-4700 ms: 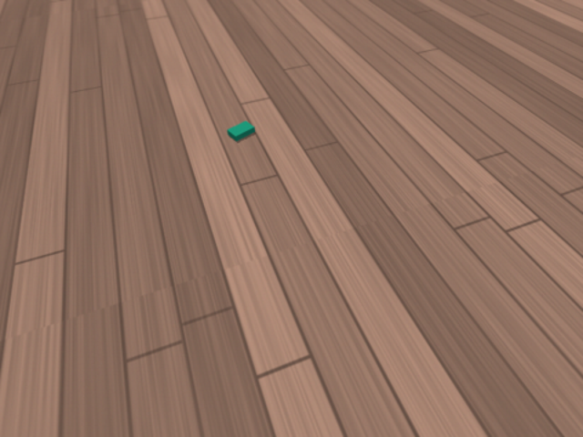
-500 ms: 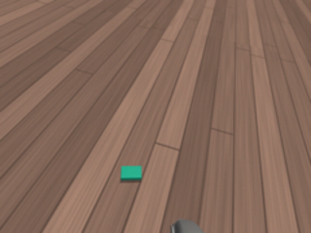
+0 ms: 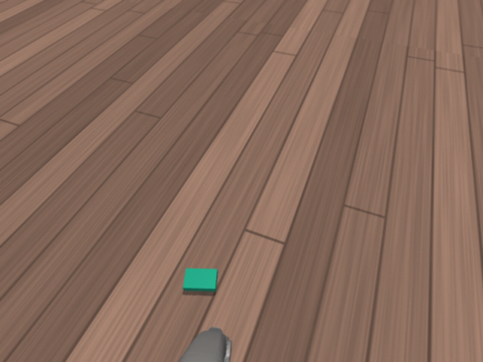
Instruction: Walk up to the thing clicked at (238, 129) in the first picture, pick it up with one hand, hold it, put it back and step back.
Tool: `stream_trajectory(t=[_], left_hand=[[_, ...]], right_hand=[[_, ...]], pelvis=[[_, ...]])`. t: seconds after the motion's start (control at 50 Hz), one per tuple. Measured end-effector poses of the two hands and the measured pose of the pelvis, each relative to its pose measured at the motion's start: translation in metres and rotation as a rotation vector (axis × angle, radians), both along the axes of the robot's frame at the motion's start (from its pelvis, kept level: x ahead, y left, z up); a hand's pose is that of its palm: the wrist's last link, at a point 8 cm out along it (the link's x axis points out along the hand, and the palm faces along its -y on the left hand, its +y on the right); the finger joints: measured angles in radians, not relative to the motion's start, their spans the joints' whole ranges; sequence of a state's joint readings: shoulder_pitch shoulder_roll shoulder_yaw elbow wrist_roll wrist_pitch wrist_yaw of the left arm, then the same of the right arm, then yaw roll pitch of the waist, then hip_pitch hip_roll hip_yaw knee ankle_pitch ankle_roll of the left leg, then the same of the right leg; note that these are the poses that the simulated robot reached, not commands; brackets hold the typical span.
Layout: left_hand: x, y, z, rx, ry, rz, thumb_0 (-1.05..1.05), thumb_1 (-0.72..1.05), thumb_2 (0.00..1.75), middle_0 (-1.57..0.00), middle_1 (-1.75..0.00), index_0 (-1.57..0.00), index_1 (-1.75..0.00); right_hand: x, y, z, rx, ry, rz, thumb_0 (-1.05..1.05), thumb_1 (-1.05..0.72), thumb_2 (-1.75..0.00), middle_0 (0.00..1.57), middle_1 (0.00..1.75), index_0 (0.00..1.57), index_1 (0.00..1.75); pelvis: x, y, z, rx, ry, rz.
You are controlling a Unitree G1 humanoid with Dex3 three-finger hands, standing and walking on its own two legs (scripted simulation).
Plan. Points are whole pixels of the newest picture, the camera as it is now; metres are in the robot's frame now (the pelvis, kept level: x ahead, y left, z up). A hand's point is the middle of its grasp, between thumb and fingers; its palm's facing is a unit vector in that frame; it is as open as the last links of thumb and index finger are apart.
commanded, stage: walk up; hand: left
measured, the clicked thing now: (200, 279) +0.51 +0.24 -0.75
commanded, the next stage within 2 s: none
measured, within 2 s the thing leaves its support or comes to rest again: neither
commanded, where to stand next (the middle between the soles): +0.12 +0.03 m, yaw +3 degrees
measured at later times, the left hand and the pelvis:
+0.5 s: hand out of the picture +0.13 +0.26 -0.15, palm faces +0.05 -0.90 -0.44, open 7.3 cm; pelvis +0.05 -0.02 -0.02, yaw +4 degrees
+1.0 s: hand out of the picture +0.08 +0.29 -0.16, palm faces +0.02 -0.92 -0.39, open 7.4 cm; pelvis +0.04 +0.00 -0.01, yaw +4 degrees
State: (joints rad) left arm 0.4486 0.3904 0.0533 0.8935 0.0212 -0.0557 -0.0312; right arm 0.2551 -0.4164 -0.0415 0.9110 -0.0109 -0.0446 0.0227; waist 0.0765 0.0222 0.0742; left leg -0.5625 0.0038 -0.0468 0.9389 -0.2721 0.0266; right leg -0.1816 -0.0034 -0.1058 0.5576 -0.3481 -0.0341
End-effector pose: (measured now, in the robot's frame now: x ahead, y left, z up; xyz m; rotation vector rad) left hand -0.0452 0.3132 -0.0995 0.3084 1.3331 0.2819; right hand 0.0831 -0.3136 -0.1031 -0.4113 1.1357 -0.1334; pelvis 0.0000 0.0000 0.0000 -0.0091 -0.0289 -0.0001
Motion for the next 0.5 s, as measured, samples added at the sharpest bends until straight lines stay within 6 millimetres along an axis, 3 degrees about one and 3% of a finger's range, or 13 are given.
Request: stream_trajectory(t=[0.12, 0.24, 0.38, 0.44, 0.5], left_hand=[[0.031, -0.009, -0.01, -0.001, 0.014, 0.024, 0.01, 0.9, 0.9, -0.2, -0.3, -0.21, -0.3], [0.087, -0.003, -0.025, -0.001, -0.041, 0.037, 0.01, 0.9, 0.9, -0.2, -0.3, -0.21, -0.3], [0.157, -0.006, -0.019, 0.022, -0.194, -0.03, 0.01, 0.91, 0.9, -0.2, -0.3, -0.21, -0.3], [0.167, -0.011, -0.019, 0.057, -0.234, -0.048, 0.0, 0.91, 0.9, -0.2, -0.3, -0.21, -0.3], [0.16, -0.015, -0.013, 0.076, -0.222, -0.073, 0.0, 0.91, 0.9, -0.2, -0.3, -0.21, -0.3]], right_hand=[[0.06, 0.019, -0.014, 0.033, 0.018, 0.052, 0.01, -0.9, -0.9, 0.2, 0.3, 0.2, 0.3], [0.113, 0.041, -0.021, 0.052, -0.064, 0.081, 0.01, -0.9, -0.9, 0.2, 0.3, 0.2, 0.3], [0.131, 0.034, -0.014, 0.059, -0.131, 0.064, 0.01, -0.9, -0.9, 0.2, 0.3, 0.21, 0.3], [0.133, 0.017, -0.021, 0.059, -0.133, 0.05, 0.01, -0.9, -0.9, 0.2, 0.3, 0.21, 0.3], [0.126, 0.004, -0.023, 0.046, -0.105, 0.017, 0.01, -0.9, -0.9, 0.2, 0.3, 0.2, 0.3]], pelvis=[[0.029, 0.0, -0.007, 0.005, 0.005, 0.041], [0.047, 0.007, -0.015, 0.023, -0.014, 0.079], [0.054, -0.007, -0.016, 0.021, -0.018, 0.066], [0.05, -0.016, -0.023, 0.003, -0.034, 0.062], [0.046, -0.02, -0.022, 0.005, -0.029, 0.064]])
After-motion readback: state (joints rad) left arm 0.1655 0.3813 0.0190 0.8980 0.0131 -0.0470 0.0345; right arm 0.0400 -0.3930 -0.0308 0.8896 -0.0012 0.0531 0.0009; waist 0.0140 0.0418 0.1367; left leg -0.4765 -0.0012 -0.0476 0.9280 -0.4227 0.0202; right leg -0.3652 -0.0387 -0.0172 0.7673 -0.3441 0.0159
